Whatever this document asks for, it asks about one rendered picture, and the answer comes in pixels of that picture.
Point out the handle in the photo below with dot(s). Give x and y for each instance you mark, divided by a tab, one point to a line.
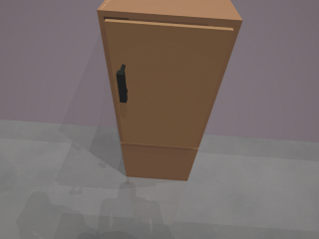
122	86

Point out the cupboard door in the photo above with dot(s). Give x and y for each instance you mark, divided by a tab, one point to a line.
171	72

